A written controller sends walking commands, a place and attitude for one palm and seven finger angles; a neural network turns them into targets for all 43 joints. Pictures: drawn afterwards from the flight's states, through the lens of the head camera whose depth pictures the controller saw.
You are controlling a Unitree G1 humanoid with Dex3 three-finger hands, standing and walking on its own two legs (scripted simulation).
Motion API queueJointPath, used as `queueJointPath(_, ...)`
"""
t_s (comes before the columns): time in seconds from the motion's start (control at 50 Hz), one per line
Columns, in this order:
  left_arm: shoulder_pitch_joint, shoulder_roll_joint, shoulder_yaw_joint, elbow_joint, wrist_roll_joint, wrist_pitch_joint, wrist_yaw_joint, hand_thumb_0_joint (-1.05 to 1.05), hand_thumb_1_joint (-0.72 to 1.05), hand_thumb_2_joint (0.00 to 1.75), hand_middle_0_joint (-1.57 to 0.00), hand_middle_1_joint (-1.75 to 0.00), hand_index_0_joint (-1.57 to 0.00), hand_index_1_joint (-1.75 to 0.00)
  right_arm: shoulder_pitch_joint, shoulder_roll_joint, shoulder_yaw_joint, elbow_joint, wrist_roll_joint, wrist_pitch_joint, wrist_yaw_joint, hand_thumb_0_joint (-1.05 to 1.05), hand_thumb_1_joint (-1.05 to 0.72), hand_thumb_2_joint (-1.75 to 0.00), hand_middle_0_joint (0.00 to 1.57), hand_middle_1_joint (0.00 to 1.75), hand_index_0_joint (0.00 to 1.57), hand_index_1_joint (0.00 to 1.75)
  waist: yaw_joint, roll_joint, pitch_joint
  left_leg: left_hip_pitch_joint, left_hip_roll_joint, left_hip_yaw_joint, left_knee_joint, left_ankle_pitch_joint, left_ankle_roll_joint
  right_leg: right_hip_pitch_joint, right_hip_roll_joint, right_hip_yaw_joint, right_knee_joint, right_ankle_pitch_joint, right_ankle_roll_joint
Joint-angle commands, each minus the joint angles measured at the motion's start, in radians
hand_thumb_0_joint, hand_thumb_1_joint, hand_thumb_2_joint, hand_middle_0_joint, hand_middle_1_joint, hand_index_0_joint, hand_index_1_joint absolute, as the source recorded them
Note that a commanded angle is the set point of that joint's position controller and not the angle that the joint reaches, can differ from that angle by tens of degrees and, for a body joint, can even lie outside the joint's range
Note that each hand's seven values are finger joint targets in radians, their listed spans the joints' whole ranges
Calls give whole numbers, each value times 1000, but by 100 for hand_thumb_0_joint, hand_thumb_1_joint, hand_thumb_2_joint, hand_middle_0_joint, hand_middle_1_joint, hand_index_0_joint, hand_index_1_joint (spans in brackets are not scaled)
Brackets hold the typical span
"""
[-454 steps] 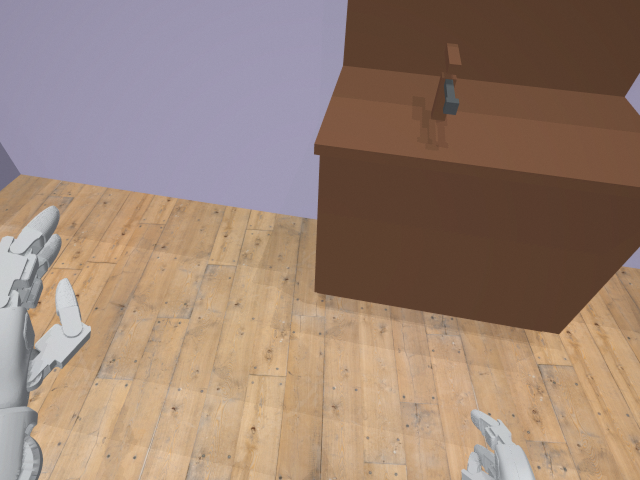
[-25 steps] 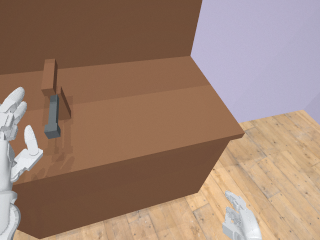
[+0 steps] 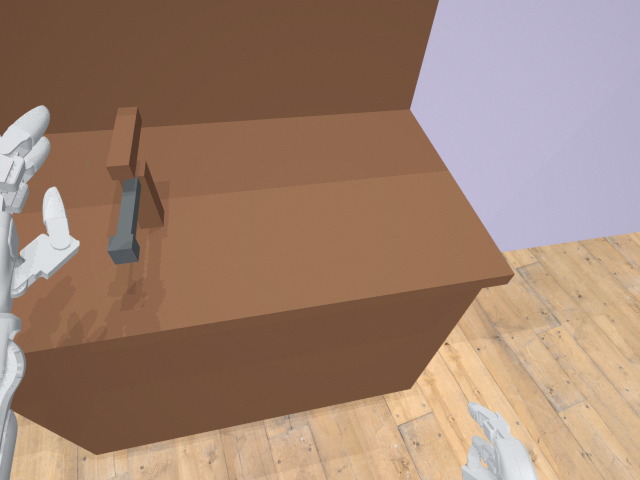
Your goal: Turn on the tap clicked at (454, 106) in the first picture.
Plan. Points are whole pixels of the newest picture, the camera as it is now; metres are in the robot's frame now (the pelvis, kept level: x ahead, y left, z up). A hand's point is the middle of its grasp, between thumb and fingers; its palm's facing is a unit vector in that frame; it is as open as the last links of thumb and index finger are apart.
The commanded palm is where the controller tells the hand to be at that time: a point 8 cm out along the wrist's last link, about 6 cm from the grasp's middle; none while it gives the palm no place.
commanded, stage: turn the palm inward beside the body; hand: left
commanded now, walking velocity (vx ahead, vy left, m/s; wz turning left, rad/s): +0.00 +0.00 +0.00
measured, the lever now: (124, 249) +0.34 +0.30 +0.07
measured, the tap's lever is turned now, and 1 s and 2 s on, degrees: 0 0 0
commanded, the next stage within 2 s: none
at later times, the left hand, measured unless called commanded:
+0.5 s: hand (125, 315) +0.22 +0.22 +0.15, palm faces +0.47 -0.83 -0.31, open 7.5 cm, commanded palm +0.16 +0.26 +0.16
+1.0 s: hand (151, 335) +0.21 +0.19 +0.13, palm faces +0.45 -0.86 -0.23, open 7.5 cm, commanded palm +0.15 +0.24 +0.14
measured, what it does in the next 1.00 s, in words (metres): shifts its weight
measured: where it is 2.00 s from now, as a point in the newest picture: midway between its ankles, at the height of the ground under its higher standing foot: outside the picture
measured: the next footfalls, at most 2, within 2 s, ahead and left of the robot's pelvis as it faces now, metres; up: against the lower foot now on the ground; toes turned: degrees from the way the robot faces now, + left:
none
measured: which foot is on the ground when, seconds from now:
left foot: down 0.00-1.00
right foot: down 0.00-1.00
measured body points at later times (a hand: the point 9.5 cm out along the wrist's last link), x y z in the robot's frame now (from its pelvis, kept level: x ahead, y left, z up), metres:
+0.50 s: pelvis -0.01 -0.06 -0.02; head -0.02 -0.08 +0.43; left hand +0.18 +0.26 +0.17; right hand +0.19 -0.27 -0.10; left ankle +0.02 +0.10 -0.74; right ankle +0.01 -0.14 -0.74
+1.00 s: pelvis +0.02 -0.05 -0.02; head +0.01 -0.08 +0.43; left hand +0.18 +0.24 +0.15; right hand +0.21 -0.28 -0.10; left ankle +0.02 +0.10 -0.74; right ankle +0.01 -0.14 -0.74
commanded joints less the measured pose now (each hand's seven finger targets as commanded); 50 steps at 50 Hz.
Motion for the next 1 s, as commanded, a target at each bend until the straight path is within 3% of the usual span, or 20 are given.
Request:
queueJointPath(0.0,119,-105,14,-42,-155,184,-74,0,90,90,-20,-30,-20,-30,-151,-161,-60,-92,41,-62,34,0,-90,-90,20,30,20,30,20,87,-298,248,43,-40,-59,571,-85,-15,84,-46,1,218,-40)
queueJointPath(0.02,129,-98,-20,-122,-126,201,-88,0,90,90,-20,-30,-20,-30,-177,-176,-55,-99,43,-63,47,0,-90,-90,20,30,20,30,29,78,-238,185,48,-40,-68,471,-63,-31,69,-58,0,224,-39)
queueJointPath(0.06,141,-40,-8,-157,-67,197,-69,0,90,90,-20,-30,-20,-30,-214,-167,-52,-114,42,-53,49,0,-90,-90,20,30,20,30,2,56,-131,76,32,-36,-88,213,-30,-62,69,-60,2,143,-39)
queueJointPath(0.1,127,78,97,-256,-39,126,-17,0,90,90,-20,-30,-20,-30,-242,-156,-47,-129,34,-47,38,0,-90,-90,20,30,20,30,3,61,-132,21,19,-37,-97,39,-21,-79,78,-45,16,29,-37)
queueJointPath(0.14,60,87,131,-315,-34,16,40,0,90,90,-20,-30,-20,-30,-237,-125,-47,-132,8,-61,27,0,-90,-90,20,30,20,30,-6,49,-195,10,8,-42,-69,-23,-19,-103,80,-34,37,-46,-33)
queueJointPath(0.2,-33,148,184,-318,-39,-99,108,0,90,90,-20,-30,-20,-30,-213,-113,-47,-86,7,-78,13,0,-90,-90,20,30,20,30,-11,149,-181,-22,-3,-38,-40,-175,-20,-161,74,-3,36,-152,-25)
queueJointPath(0.22,-74,80,121,-294,-32,-116,120,0,90,90,-20,-30,-20,-30,-208,-101,-45,-86,5,-86,13,0,-90,-90,20,30,20,30,-24,172,-196,-24,-10,-38,-29,-207,-18,-167,66,-1,37,-171,-27)
queueJointPath(0.26,-77,51,91,-169,-36,-102,122,0,90,90,-20,-30,-20,-30,-209,-111,-43,-58,10,-93,4,0,-90,-90,20,30,20,30,-40,146,-143,-52,-15,-38,0,-255,-11,-196,56,16,20,-213,-24)
queueJointPath(0.36,-104,47,9,-106,-61,15,37,0,90,90,-20,-30,-20,-30,-239,-127,-33,-61,23,-96,-34,0,-90,-90,20,30,20,30,-27,105,-129,-67,-21,-27,35,-200,2,-171,18,85,-43,-295,-22)
queueJointPath(0.42,-61,52,25,-115,-83,56,12,0,90,90,-20,-30,-20,-30,-239,-123,-33,-68,33,-101,-46,0,-90,-90,20,30,20,30,-14,55,-113,-80,-10,-34,46,-152,0,-154,1,117,-71,-321,-18)
queueJointPath(0.46,-11,81,85,-117,-109,54,10,0,90,90,-20,-30,-20,-30,-233,-125,-44,-62,29,-103,-50,0,-90,-90,20,30,20,30,2,18,-133,-94,5,-43,71,-111,-4,-122,-19,153,-81,-298,-9)
queueJointPath(0.5,53,100,144,-141,-126,37,18,0,90,90,-20,-30,-20,-30,-228,-122,-49,-61,30,-107,-47,0,-90,-90,20,30,20,30,19,13,-157,-88,11,-45,81,-61,-6,-97,-25,152,-65,-194,1)
queueJointPath(0.6,185,58,172,-171,-152,-4,31,0,90,90,-20,-30,-20,-30,-159,-126,-62,-61,28,-125,-38,0,-90,-90,20,30,20,30,19,13,-254,-57,0,-24,102,147,1,-31,-10,86,56,271,17)
queueJointPath(0.66,226,6,130,-198,-164,-14,18,0,90,90,-20,-30,-20,-30,-127,-131,-69,-70,30,-136,-34,0,-90,-90,20,30,20,30,3,13,-268,-43,-4,-12,115,206,5,-36,-5,57,90,398,20)
queueJointPath(0.76,211,-20,86,-217,-164,-35,10,0,90,90,-20,-30,-20,-30,-116,-137,-73,-67,35,-161,-42,0,-90,-90,20,30,20,30,-10,6,-224,-53,-8,-17,117,174,11,-89,6,46,85,295,11)
queueJointPath(0.8,203,-11,83,-258,-152,-48,22,0,90,90,-20,-30,-20,-30,-130,-132,-69,-69,37,-175,-43,0,-90,-90,20,30,20,30,-2,61,-230,-40,-12,-16,116,178,12,-97,12,40,90,254,0)
queueJointPath(0.84,219,-37,58,-253,-151,-53,31,0,90,90,-20,-30,-20,-30,-117,-132,-69,-70,36,-184,-42,0,-90,-90,20,30,20,30,-4,36,-231,-51,-10,-21,114,164,10,-103,15,31,93,219,-4)
queueJointPath(0.9,244,-36,61,-251,-148,-38,50,0,90,90,-20,-30,-20,-30,-136,-129,-63,-72,37,-190,-44,0,-90,-90,20,30,20,30,7,69,-221,-56,-13,-22,107,131,9,-114,19,29,86,157,-10)
queueJointPath(0.94,250,-62,38,-244,-152,-23,59,0,90,90,-20,-30,-20,-30,-132,-131,-62,-79,37,-191,-43,0,-90,-90,20,30,20,30,4,27,-208,-71,-10,-27,99,109,7,-118,21,23,84,126,-12)
queueJointPath(0.98,253,-71,23,-263,-153,-5,65,0,90,90,-20,-30,-20,-30,-139,-129,-58,-86,36,-190,-44,0,-90,-90,20,30,20,30,9,60,-212,-68,-10,-29,93,96,6,-118,21,21,83,102,-15)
